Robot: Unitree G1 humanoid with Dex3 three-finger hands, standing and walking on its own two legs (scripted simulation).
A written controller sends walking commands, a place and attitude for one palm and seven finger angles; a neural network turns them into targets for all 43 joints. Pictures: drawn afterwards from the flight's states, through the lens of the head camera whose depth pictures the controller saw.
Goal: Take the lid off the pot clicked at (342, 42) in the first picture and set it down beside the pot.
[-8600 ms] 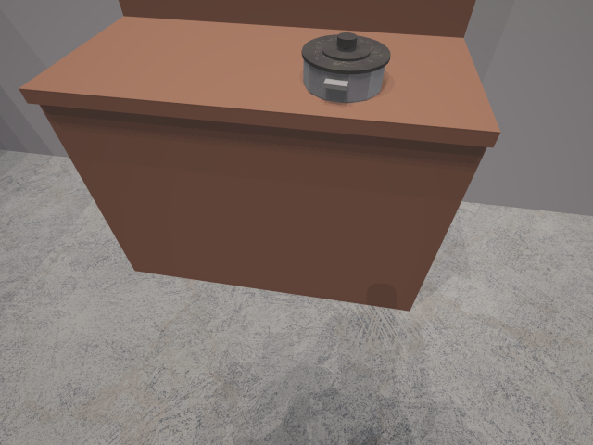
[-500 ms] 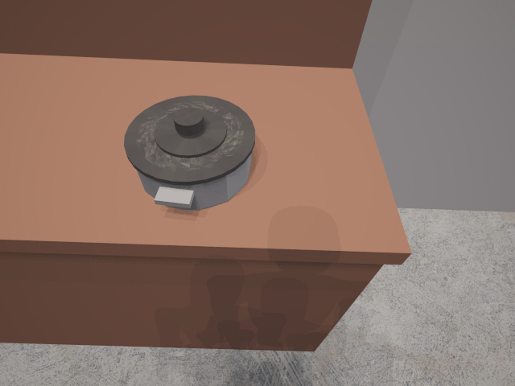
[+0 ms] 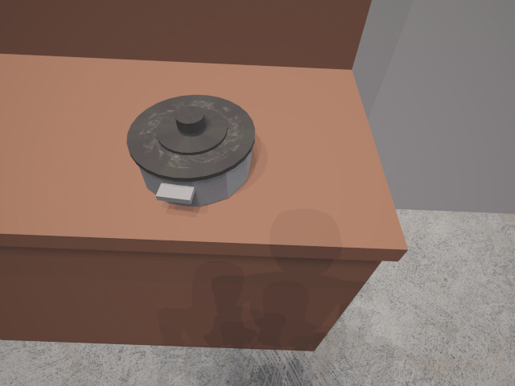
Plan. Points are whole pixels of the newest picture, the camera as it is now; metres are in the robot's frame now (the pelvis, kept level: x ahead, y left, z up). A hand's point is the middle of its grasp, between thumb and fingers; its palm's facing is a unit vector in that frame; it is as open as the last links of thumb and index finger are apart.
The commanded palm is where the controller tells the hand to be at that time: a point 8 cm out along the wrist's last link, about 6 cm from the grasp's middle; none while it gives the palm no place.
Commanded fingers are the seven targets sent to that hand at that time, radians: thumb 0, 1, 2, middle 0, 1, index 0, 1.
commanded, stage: lift the closed hand beside the body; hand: left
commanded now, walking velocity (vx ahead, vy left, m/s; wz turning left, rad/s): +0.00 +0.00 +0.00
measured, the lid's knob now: (190, 119) +0.47 +0.15 +0.15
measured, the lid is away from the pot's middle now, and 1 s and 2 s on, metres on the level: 0.00 0.00 0.00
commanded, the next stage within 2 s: raise the hand higher, near the body in 0.66 s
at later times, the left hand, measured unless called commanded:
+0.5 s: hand out of the picture +0.09 +0.21 +0.02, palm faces +0.30 -0.91 -0.29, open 3.9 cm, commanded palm +0.04 +0.24 +0.06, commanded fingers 0.00 0.90 0.90 -1.26 -1.45 -1.26 -1.45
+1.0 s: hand out of the picture +0.10 +0.23 +0.12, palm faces +0.34 -0.82 -0.47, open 3.1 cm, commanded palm +0.04 +0.26 +0.15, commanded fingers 0.00 0.90 0.90 -1.30 -1.50 -1.30 -1.50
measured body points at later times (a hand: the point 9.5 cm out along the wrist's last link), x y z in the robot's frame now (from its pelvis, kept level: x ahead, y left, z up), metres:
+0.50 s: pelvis -0.05 -0.02 +0.00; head -0.07 -0.03 +0.45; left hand +0.07 +0.25 +0.04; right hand +0.20 -0.22 -0.03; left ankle -0.03 +0.09 -0.74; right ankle -0.05 -0.11 -0.74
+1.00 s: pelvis -0.04 -0.01 +0.00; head -0.06 -0.03 +0.45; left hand +0.08 +0.27 +0.15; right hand +0.15 -0.22 -0.08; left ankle -0.03 +0.09 -0.74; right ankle -0.05 -0.11 -0.74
